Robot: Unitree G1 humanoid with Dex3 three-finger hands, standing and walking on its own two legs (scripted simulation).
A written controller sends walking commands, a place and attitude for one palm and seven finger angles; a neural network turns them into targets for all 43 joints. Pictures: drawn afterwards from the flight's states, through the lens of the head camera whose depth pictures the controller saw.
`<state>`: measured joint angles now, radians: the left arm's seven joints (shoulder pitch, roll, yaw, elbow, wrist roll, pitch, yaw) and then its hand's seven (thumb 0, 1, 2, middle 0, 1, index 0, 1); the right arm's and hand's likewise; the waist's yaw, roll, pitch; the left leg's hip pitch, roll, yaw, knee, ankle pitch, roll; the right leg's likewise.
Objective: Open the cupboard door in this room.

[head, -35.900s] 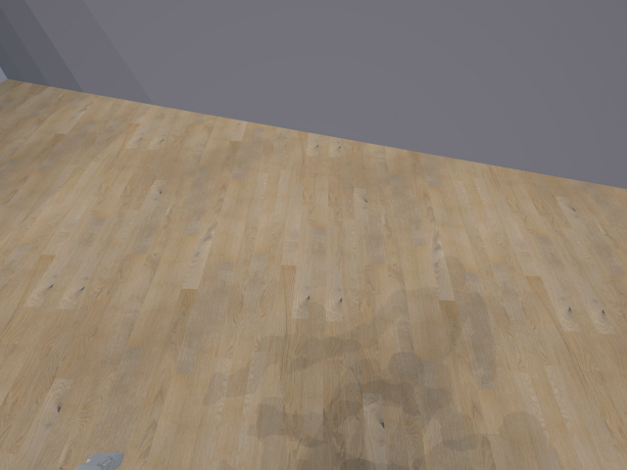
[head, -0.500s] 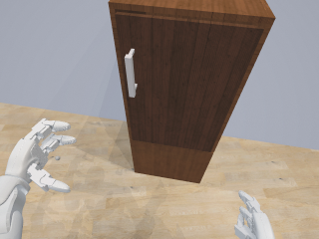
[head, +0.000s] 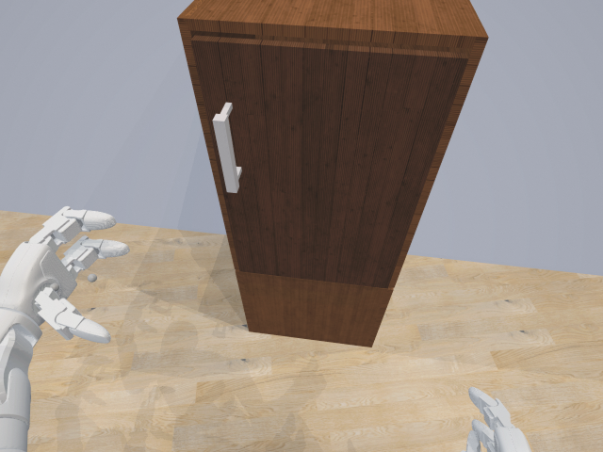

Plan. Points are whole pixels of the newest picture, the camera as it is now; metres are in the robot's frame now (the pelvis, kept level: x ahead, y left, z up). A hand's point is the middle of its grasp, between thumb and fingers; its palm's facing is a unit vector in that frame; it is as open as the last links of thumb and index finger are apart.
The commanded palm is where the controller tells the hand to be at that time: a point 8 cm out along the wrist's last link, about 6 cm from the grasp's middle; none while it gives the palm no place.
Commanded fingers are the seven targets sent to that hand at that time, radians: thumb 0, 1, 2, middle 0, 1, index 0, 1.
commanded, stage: raise the hand with hooked fingers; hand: left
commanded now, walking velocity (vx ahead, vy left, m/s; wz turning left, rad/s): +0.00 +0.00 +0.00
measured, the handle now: (230, 149) +0.57 +0.16 +0.09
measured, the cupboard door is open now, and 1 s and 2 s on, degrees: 0 0 0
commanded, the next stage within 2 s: move the hooked fingers beside the handle in 0.24 s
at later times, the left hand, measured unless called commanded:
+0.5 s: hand (108, 272) +0.30 +0.26 +0.10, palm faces -0.03 -1.00 -0.03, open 14.0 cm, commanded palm +0.28 +0.31 +0.11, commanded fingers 0.00 -0.50 0.30 -0.30 -1.20 -0.30 -1.20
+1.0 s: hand (134, 225) +0.38 +0.26 +0.10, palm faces -0.08 -1.00 -0.01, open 14.0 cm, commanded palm +0.36 +0.30 +0.10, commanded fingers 0.00 -0.50 0.30 -0.30 -1.20 -0.30 -1.20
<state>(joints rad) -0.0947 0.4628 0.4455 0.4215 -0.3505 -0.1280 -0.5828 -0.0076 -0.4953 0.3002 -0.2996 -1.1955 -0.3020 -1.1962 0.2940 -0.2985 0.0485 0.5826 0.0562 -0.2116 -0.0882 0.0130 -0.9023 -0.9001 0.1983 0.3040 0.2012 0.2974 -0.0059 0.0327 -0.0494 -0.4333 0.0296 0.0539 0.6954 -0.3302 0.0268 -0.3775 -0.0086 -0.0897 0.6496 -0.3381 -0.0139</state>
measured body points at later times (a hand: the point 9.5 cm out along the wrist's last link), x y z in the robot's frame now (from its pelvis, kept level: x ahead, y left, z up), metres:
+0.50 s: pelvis +0.00 -0.01 +0.00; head +0.01 -0.02 +0.45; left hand +0.30 +0.31 +0.11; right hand +0.16 -0.26 -0.08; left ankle +0.02 +0.10 -0.72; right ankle +0.00 -0.11 -0.72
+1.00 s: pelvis +0.00 +0.00 -0.01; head +0.05 +0.00 +0.44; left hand +0.38 +0.31 +0.10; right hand +0.10 -0.28 -0.10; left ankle +0.02 +0.10 -0.72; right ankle +0.00 -0.11 -0.72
